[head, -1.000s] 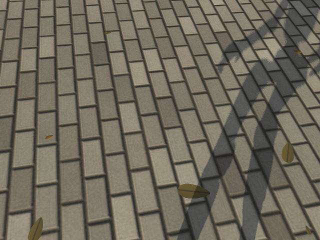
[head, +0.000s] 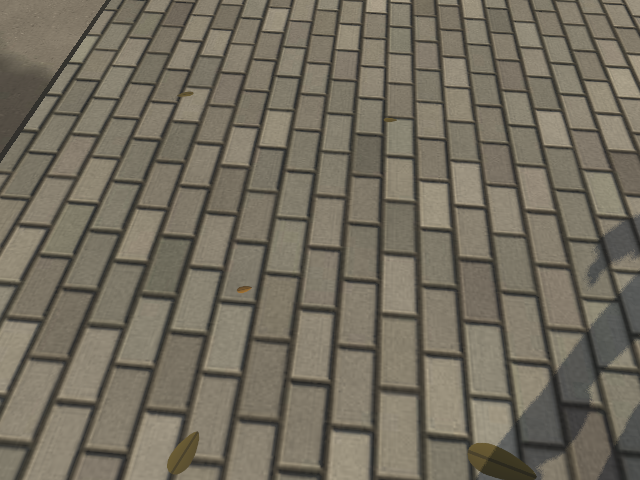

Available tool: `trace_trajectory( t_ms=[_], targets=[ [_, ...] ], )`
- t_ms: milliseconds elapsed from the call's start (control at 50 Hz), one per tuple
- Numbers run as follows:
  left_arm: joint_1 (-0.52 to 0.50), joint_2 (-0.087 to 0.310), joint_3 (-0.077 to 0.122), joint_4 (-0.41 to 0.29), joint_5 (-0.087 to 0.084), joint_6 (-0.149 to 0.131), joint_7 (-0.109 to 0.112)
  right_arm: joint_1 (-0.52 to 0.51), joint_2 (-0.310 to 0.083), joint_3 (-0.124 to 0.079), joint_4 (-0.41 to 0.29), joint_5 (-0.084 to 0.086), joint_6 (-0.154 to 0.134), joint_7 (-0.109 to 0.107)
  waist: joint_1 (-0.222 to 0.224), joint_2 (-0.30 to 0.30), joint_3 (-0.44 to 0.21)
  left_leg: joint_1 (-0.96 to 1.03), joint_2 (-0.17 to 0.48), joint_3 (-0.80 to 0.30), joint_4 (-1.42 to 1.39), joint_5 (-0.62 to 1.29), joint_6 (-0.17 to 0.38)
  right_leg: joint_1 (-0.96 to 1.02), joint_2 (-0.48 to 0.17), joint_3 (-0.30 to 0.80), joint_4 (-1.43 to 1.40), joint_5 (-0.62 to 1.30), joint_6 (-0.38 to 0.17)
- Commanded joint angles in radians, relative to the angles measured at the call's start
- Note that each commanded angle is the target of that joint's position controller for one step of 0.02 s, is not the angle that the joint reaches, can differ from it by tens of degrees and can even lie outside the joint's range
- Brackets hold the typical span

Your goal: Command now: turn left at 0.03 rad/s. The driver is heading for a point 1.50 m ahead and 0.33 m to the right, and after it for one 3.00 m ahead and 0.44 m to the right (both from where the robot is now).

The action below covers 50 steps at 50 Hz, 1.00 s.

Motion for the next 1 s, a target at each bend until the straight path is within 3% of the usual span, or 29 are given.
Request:
trace_trajectory(
  t_ms=[20, 360, 700, 720, 760, 800, 820, 840, 880, 900, 920, 940, 960, 980, 1000],
  targets=[
    [-0.002, 0.108, 0.022, -0.021, -0.002, -0.009, 0.007, -0.001, -0.132, -0.036, -0.040, 0.002, -0.014, -0.003, -0.006, 0.028, -0.032, -0.011, 0.097, -0.099, -0.110, 0.270, 0.027, 0.014, -0.006, 0.000, -0.032, 0.174, -0.003],
    [0.024, 0.097, 0.020, 0.109, -0.007, 0.003, 0.022, 0.044, -0.130, -0.030, 0.095, 0.009, -0.015, -0.012, -0.004, 0.016, -0.010, -0.021, 0.062, -0.048, -0.109, 0.253, 0.008, 0.019, 0.005, -0.010, -0.042, 0.177, -0.016],
    [0.060, 0.059, 0.009, 0.181, -0.008, 0.007, 0.026, 0.082, -0.111, -0.016, 0.199, 0.014, -0.015, -0.021, -0.007, 0.008, 0.014, -0.037, 0.048, -0.022, -0.111, 0.198, -0.004, 0.001, 0.020, -0.020, -0.046, 0.154, -0.027],
    [0.078, 0.045, 0.005, 0.192, -0.008, 0.008, 0.026, 0.097, -0.106, -0.015, 0.211, 0.014, -0.013, -0.023, -0.007, 0.016, -0.007, -0.030, 0.041, -0.017, -0.123, 0.090, -0.001, 0.006, 0.036, -0.039, -0.039, 0.067, -0.028],
    [0.071, 0.038, 0.005, 0.188, -0.018, 0.008, 0.028, 0.103, -0.142, -0.028, 0.215, 0.026, -0.007, -0.029, -0.019, 0.060, 0.035, -0.074, 0.053, -0.061, -0.161, -0.305, 0.041, -0.067, 0.088, -0.093, 0.046, -0.197, -0.047],
    [0.030, 0.019, 0.000, 0.156, -0.018, -0.013, 0.021, 0.142, -0.185, -0.041, 0.216, 0.033, -0.016, -0.028, -0.044, 0.152, 0.107, -0.103, 0.177, -0.241, -0.266, -0.551, 0.118, -0.200, 0.096, -0.113, 0.184, -0.255, -0.066],
    [0.019, -0.003, -0.006, 0.142, -0.021, -0.031, 0.013, 0.165, -0.212, -0.052, 0.221, 0.037, -0.025, -0.026, -0.052, 0.204, 0.124, -0.122, 0.260, -0.365, -0.318, -0.592, 0.169, -0.220, 0.075, -0.097, 0.275, -0.213, -0.077],
    [0.019, -0.001, -0.005, 0.135, -0.028, -0.049, 0.002, 0.154, -0.213, -0.055, 0.217, 0.039, -0.034, -0.026, -0.043, 0.209, 0.148, -0.143, 0.309, -0.432, -0.347, -0.570, 0.203, -0.242, 0.043, -0.066, 0.323, -0.201, -0.098],
    [0.062, -0.002, -0.004, 0.138, -0.040, -0.077, -0.018, 0.081, -0.187, -0.050, 0.191, 0.046, -0.047, -0.022, 0.006, 0.188, 0.158, -0.153, 0.307, -0.391, -0.316, -0.454, 0.189, -0.199, 0.016, -0.053, 0.221, -0.231, -0.144],
    [0.144, -0.005, -0.001, 0.169, -0.040, -0.087, -0.023, 0.015, -0.178, -0.047, 0.170, 0.055, -0.045, -0.019, 0.058, 0.157, 0.141, -0.221, 0.251, -0.294, -0.268, -0.378, 0.147, -0.036, 0.028, -0.075, 0.052, -0.149, -0.161],
    [0.229, 0.011, 0.010, 0.212, -0.031, -0.089, -0.025, -0.019, -0.156, -0.042, 0.153, 0.053, -0.045, -0.017, 0.086, 0.095, 0.115, -0.286, 0.169, -0.188, -0.156, -0.255, 0.106, 0.119, 0.054, -0.067, -0.028, -0.043, -0.148],
    [0.348, 0.069, 0.028, 0.242, -0.021, -0.089, -0.024, -0.029, -0.092, -0.023, 0.139, 0.038, -0.053, -0.011, 0.114, -0.090, 0.043, -0.373, 0.066, -0.033, 0.142, -0.133, 0.044, 0.263, -0.091, 0.160, -0.132, -0.108, -0.170],
    [0.447, 0.206, 0.056, 0.249, -0.020, -0.098, -0.040, -0.037, -0.069, -0.020, 0.092, 0.040, -0.070, -0.018, 0.125, -0.328, 0.015, -0.545, -0.033, 0.051, 0.401, -0.232, 0.005, 0.336, -0.304, 0.585, -0.293, -0.247, -0.301],
    [0.377, 0.144, 0.034, 0.230, -0.005, -0.111, -0.044, -0.025, -0.111, -0.030, 0.098, 0.059, -0.084, -0.017, 0.078, -0.204, 0.060, -0.608, 0.019, -0.042, 0.586, -0.259, 0.018, 0.280, -0.355, 0.681, -0.320, -0.312, -0.343],
    [0.303, 0.086, 0.020, 0.200, -0.013, -0.120, -0.042, -0.003, -0.114, -0.031, 0.110, 0.070, -0.096, -0.007, 0.043, -0.128, 0.120, -0.658, 0.067, -0.065, 0.651, -0.157, 0.037, 0.256, -0.325, 0.574, -0.316, -0.284, -0.320]
  ],
)
Velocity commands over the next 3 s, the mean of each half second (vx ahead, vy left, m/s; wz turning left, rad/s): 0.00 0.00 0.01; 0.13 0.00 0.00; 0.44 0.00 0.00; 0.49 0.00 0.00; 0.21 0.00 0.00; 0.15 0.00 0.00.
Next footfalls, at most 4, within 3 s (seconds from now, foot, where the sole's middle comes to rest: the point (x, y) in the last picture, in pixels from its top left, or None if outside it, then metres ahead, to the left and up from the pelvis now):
1.40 left None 0.42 0.08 -0.77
1.92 right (407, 391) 0.72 -0.16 -0.77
2.38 left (311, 326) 0.89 0.06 -0.77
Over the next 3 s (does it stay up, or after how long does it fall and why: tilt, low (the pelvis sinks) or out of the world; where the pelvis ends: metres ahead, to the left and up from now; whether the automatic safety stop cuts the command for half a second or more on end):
stays up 0.82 -0.03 -0.02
